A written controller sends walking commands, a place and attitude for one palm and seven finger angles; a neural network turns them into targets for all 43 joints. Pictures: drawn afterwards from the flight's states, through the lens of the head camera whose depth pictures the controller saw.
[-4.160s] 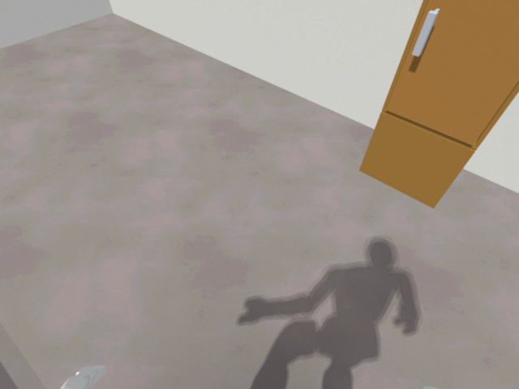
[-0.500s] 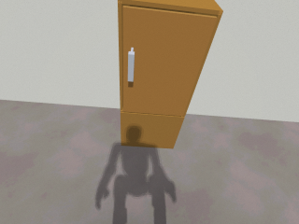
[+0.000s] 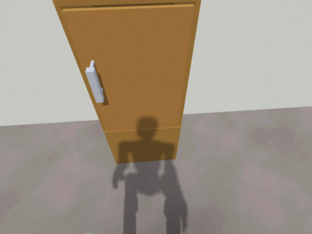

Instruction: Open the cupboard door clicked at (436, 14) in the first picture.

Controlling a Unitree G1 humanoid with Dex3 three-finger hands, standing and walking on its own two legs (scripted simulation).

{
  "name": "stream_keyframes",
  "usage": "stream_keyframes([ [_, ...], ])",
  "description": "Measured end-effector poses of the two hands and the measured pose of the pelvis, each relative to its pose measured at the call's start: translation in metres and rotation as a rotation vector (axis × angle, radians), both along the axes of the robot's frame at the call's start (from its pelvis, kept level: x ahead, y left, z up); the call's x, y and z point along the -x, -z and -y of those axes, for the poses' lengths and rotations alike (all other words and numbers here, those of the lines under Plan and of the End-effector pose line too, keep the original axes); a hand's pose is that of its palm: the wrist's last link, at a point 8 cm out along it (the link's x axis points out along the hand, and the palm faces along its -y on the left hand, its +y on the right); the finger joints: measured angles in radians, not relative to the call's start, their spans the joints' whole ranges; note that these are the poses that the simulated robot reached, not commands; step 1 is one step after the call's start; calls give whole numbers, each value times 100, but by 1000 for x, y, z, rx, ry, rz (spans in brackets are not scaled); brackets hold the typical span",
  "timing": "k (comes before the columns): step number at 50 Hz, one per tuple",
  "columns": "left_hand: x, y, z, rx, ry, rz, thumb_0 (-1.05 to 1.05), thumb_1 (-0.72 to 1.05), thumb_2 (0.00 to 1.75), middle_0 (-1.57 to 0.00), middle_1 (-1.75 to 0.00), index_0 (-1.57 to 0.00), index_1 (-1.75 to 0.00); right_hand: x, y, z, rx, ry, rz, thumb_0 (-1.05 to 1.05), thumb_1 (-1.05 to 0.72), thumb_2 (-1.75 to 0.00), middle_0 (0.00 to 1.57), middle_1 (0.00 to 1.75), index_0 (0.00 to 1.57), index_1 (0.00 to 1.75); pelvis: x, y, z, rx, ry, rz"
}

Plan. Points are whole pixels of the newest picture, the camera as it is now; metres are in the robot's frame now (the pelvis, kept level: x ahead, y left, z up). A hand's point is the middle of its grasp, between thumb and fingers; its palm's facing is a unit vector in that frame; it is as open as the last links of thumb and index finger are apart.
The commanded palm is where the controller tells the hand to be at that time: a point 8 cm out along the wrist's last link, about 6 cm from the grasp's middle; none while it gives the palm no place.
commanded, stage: come to a stop and stand still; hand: left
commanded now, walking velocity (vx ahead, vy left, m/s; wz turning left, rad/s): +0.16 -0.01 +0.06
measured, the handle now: (96, 81) +0.61 +0.23 +0.02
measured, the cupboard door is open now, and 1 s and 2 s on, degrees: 0 0 0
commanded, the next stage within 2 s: look again from close up in 1.70 s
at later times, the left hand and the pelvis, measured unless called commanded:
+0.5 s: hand out of the picture +0.07 +0.18 -0.17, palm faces +0.05 -0.98 -0.21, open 7.3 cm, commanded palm none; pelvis +0.06 +0.00 +0.00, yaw -1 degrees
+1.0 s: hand out of the picture +0.03 +0.14 -0.14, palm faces +0.12 -0.96 -0.26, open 7.3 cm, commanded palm none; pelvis +0.02 -0.05 +0.02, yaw +2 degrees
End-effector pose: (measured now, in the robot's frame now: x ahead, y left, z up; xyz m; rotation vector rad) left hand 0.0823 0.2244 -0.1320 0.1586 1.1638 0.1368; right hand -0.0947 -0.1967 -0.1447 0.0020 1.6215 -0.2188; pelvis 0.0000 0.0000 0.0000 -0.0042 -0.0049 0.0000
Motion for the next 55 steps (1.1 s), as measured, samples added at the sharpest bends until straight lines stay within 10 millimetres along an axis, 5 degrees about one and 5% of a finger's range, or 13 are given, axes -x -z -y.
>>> stream_keyframes([
  [5, -4, -7, -5, -27, -31, -29, -2, 96, 90, -20, -30, -20, -30, -120, -3, 26, 55, -77, 244, 0, -91, -89, 20, 30, 19, 30, -28, -8, 3, 13, -17, -5],
  [9, 3, 1, -4, -1, -52, -100, -1, 95, 90, -20, -30, -20, -30, -190, -11, 38, 110, -133, 353, 1, -94, -89, 19, 30, 19, 30, -50, -7, -2, 28, -17, -2],
  [13, 10, 19, -2, 47, -88, -181, 0, 93, 90, -20, -30, -20, -30, -237, -15, 31, 136, -187, 408, 1, -94, -89, 19, 30, 19, 30, -72, 1, -11, 43, -14, 13],
  [17, 15, 25, 1, 68, -111, -241, 0, 92, 90, -20, -30, -20, -30, -260, -19, 15, 124, -213, 415, 0, -93, -89, 19, 30, 19, 30, -82, 0, -13, 5, 0, 12],
  [22, 17, 15, -1, 36, -96, -279, 1, 91, 90, -20, -30, -20, -30, -260, -13, 9, 91, -197, 404, 0, -92, -89, 20, 30, 20, 30, -71, -4, -8, 4, 8, 1],
  [29, 12, 2, -4, -72, -74, -203, 1, 91, 90, -20, -30, -20, -30, -228, 2, 51, 82, -146, 392, -1, -92, -89, 20, 30, 20, 30, -44, 2, 20, -11, 26, 8],
  [33, 20, -2, 12, -117, -67, -138, 0, 91, 90, -20, -30, -20, -30, -203, 16, 81, 60, -120, 367, 0, -92, -89, 20, 30, 20, 30, -33, 10, 42, -31, 15, 22],
  [42, 36, -24, 54, -57, -72, -128, 1, 91, 90, -20, -30, -20, -30, -146, -3, 111, 56, -123, 258, 0, -91, -89, 20, 30, 19, 30, -29, -15, 60, -55, 1, -7],
  [48, 56, -24, 47, -55, -120, -146, 1, 92, 90, -20, -30, -21, -30, -126, -7, 109, 66, -172, 163, 0, -91, -89, 19, 30, 19, 30, -23, -17, 54, -51, -28, -19],
  [55, 94, -8, 20, -26, -156, -246, 1, 91, 90, -20, -30, -21, -30, -150, -10, 75, 82, -209, 247, 0, -91, -89, 19, 30, 19, 30, -15, -11, 28, -29, -33, -14],
])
